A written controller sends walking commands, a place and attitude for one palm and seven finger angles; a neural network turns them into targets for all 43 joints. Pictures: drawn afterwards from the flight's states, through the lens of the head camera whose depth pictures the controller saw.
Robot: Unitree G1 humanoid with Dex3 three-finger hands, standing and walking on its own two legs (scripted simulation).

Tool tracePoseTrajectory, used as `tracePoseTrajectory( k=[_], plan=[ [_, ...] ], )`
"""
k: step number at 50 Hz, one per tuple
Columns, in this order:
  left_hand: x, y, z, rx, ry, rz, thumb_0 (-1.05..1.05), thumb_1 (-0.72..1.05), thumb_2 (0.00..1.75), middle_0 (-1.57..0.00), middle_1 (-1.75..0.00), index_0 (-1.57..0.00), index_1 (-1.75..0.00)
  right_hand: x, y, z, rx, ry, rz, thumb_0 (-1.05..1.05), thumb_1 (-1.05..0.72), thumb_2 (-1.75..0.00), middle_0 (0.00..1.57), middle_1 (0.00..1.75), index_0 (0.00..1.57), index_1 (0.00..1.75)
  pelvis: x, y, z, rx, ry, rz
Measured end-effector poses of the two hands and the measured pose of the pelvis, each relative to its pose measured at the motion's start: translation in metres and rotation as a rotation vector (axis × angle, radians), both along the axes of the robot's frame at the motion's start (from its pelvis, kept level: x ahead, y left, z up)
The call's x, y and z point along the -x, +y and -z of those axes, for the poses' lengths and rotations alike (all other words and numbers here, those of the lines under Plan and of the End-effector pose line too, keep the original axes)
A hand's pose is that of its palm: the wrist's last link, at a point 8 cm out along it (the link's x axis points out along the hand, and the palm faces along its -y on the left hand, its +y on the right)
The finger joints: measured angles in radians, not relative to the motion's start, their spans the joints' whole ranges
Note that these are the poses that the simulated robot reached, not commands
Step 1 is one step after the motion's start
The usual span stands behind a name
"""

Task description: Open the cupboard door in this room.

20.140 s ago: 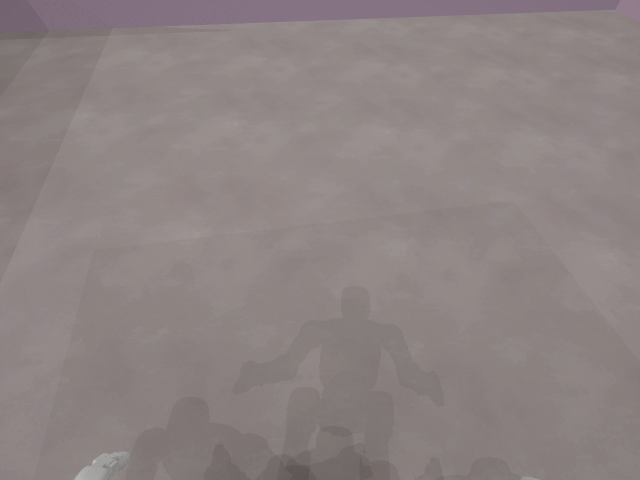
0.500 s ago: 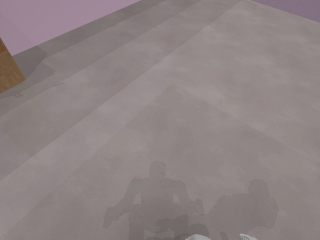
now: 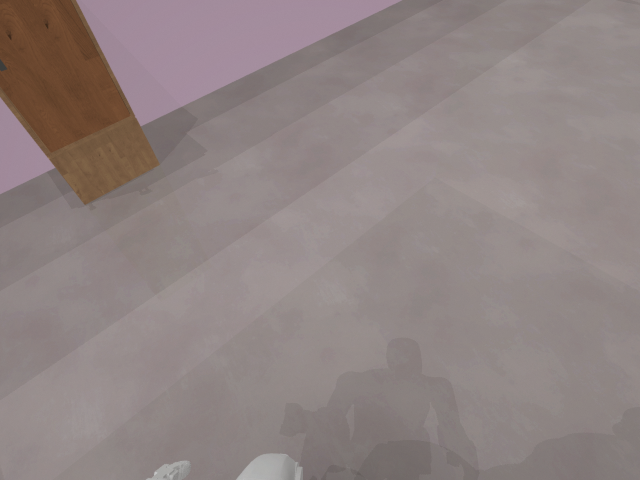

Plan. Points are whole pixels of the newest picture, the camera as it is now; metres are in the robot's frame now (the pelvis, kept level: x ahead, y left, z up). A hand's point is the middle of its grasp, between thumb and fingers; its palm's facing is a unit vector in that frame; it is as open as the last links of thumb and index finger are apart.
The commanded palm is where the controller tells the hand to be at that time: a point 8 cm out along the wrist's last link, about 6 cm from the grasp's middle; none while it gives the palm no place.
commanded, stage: turn or walk to find it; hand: left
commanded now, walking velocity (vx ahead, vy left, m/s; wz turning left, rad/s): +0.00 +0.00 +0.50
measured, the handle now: out of the picture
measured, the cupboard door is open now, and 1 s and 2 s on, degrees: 0 0 0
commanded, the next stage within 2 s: stand and wait in 1.88 s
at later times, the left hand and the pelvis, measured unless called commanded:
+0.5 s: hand out of the picture -0.02 +0.27 -0.17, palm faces +0.29 -0.93 -0.22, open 7.4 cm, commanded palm none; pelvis +0.00 +0.05 +0.00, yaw +15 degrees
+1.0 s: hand out of the picture +0.09 +0.22 -0.15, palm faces +0.50 -0.83 -0.24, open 7.4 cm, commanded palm none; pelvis +0.15 +0.04 +0.01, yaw +29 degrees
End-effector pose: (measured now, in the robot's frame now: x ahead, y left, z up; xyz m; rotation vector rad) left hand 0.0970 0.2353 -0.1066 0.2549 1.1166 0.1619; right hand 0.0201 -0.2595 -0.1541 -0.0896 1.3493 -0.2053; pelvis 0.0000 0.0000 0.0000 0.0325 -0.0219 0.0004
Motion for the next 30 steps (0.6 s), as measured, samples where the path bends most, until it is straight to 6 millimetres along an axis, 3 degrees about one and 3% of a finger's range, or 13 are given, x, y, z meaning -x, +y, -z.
tracePoseTrajectory(
  k=[5,9,16,19,24,30],
  plan=[
    [0.037,0.002,0.007,0.018,0.047,-0.084,0.01,0.9,0.9,-0.2,-0.3,-0.2,-0.3,-0.01,-0.002,-0.007,0.013,0.024,-0.067,0.0,-0.91,-0.9,0.2,0.3,0.2,0.3,0.002,-0.002,-0.002,-0.002,0.005,-0.06],
    [0.069,0.012,0.017,0.039,0.091,-0.154,0.01,0.9,0.9,-0.2,-0.3,-0.2,-0.3,-0.031,0.007,-0.011,0.034,0.022,-0.141,0.0,-0.91,-0.9,0.2,0.3,0.2,0.3,0.005,0.005,-0.001,0.004,0.012,-0.107],
    [0.132,0.052,0.049,0.076,0.176,-0.29,0.01,0.9,0.9,-0.2,-0.3,-0.2,-0.3,-0.092,0.051,-0.019,0.086,-0.11,-0.293,0.0,-0.91,-0.9,0.2,0.3,0.2,0.3,0.013,0.034,0.015,0.028,0.018,-0.188],
    [0.148,0.067,0.051,0.077,0.221,-0.325,0.01,0.9,0.9,-0.2,-0.3,-0.2,-0.29,-0.108,0.071,-0.03,0.086,-0.168,-0.337,0.0,-0.91,-0.9,0.2,0.3,0.2,0.3,0.014,0.042,0.011,0.034,0.012,-0.197],
    [0.139,0.081,0.035,0.091,0.175,-0.347,0.01,0.91,0.9,-0.2,-0.3,-0.2,-0.29,-0.112,0.09,-0.042,0.074,-0.18,-0.376,0.0,-0.91,-0.9,0.2,0.3,0.2,0.3,0.005,0.051,-0.003,0.064,0.014,-0.246],
    [0.096,0.088,0.019,0.075,0.068,-0.348,0.01,0.91,0.9,-0.2,-0.3,-0.19,-0.29,-0.105,0.092,-0.036,0.039,-0.115,-0.382,0.0,-0.91,-0.9,0.2,0.3,0.21,0.3,-0.017,0.051,-0.008,0.053,0.021,-0.298]
  ],
)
